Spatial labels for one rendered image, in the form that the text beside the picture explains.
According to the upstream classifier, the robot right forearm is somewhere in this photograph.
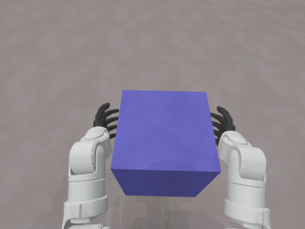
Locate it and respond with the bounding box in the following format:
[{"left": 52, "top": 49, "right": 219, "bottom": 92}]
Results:
[{"left": 217, "top": 131, "right": 272, "bottom": 229}]

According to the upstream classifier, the robot right hand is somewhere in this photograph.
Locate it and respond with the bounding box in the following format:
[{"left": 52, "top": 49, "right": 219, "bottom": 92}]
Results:
[{"left": 210, "top": 106, "right": 235, "bottom": 147}]

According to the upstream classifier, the robot left hand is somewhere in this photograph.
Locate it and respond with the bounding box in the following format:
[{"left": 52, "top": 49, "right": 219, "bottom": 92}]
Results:
[{"left": 93, "top": 102, "right": 119, "bottom": 139}]

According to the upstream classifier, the robot left forearm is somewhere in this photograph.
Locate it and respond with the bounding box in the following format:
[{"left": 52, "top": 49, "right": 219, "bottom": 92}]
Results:
[{"left": 61, "top": 126, "right": 112, "bottom": 229}]

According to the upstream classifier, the carton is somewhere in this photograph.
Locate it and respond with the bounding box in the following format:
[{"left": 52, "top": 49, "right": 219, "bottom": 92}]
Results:
[{"left": 111, "top": 90, "right": 221, "bottom": 198}]

